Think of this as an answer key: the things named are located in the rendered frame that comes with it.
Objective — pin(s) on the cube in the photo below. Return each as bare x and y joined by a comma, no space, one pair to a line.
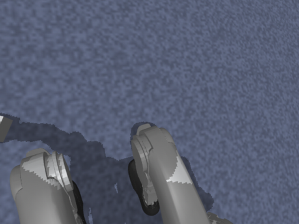
5,124

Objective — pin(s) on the right robot hand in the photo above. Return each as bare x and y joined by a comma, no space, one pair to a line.
214,219

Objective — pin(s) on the right robot foot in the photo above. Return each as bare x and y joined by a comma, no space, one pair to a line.
137,186

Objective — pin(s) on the left robot foot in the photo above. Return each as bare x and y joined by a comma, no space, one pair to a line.
79,203

